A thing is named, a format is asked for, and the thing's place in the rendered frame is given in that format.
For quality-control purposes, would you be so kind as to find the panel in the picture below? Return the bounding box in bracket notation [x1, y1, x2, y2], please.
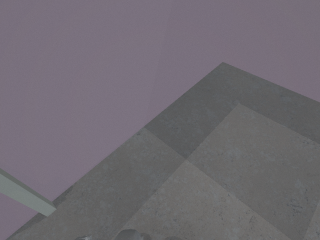
[0, 168, 56, 217]

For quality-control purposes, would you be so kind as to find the left robot thigh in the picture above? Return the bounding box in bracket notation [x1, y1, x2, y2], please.
[114, 229, 144, 240]

